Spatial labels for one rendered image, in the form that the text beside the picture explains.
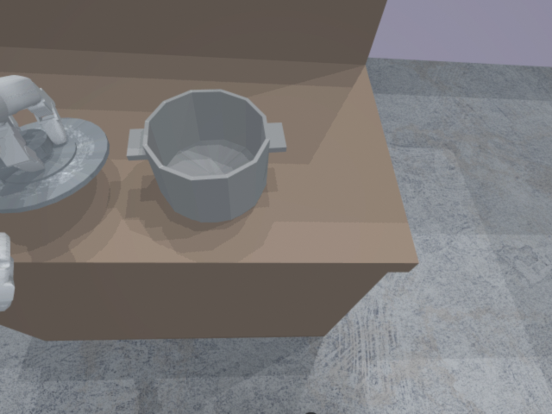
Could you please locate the table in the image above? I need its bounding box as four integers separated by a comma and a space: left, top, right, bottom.
0, 0, 419, 341

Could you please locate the lid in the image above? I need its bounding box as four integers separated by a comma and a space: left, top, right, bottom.
0, 117, 110, 213

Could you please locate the knob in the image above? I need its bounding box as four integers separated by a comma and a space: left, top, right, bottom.
20, 129, 53, 160

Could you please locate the left robot hand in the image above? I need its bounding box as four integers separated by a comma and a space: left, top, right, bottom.
0, 75, 66, 172

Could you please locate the pot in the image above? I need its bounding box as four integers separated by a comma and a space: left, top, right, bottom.
127, 89, 286, 223

